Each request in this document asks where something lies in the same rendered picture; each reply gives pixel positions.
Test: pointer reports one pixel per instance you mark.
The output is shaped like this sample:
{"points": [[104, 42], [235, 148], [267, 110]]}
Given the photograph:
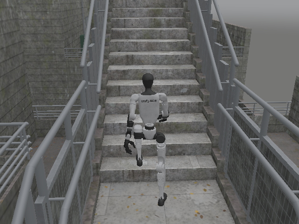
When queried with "stairs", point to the stairs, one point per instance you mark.
{"points": [[149, 36]]}

